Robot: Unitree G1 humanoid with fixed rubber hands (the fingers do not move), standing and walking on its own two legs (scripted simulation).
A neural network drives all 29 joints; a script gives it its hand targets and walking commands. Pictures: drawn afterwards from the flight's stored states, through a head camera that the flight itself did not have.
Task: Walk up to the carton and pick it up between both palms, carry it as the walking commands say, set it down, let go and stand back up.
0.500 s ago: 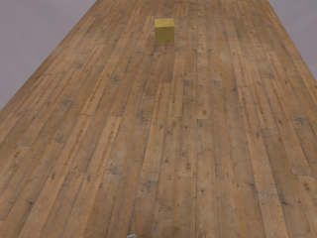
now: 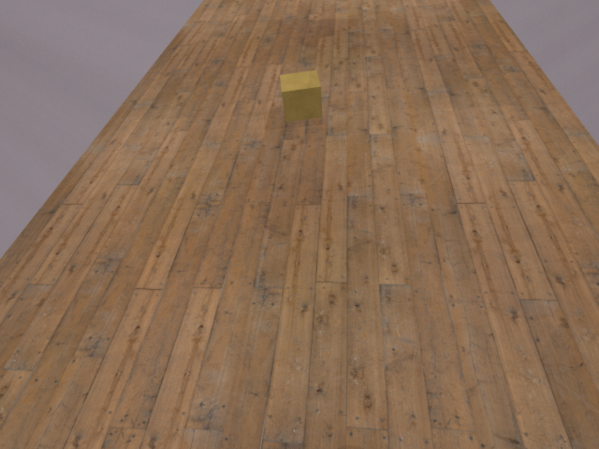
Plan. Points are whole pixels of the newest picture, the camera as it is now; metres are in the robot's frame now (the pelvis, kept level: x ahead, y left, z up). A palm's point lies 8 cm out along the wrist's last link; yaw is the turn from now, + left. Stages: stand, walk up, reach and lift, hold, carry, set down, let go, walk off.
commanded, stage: walk up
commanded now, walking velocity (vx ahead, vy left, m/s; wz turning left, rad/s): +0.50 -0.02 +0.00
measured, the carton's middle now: (301, 96) +2.15 -0.05 -0.66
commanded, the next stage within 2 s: none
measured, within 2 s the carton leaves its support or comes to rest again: neither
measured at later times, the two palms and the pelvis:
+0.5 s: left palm (184, 348) +0.35 +0.24 -0.14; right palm (459, 385) +0.24 -0.22 -0.14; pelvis +0.27 +0.01 +0.00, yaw -3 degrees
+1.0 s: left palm (197, 281) +0.52 +0.24 -0.17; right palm (405, 203) +0.63 -0.23 -0.12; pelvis +0.55 +0.01 -0.01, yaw -4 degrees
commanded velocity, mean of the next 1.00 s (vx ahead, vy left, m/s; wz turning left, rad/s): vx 0.50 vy -0.05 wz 0.00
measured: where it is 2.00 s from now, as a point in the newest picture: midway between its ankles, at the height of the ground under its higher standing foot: (320, 236)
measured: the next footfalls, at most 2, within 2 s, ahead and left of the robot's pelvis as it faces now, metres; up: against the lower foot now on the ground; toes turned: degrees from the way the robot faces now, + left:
left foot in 0.20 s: +0.27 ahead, +0.14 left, +0.00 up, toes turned +10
right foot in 0.54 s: +0.43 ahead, -0.15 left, +0.00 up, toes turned -14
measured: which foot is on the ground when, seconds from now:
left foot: up 0.00-0.18, down 0.20-0.58, up 0.60-0.88, down 0.90-1.00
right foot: down 0.00-0.22, up 0.24-0.52, down 0.54-0.92, up 0.94-1.00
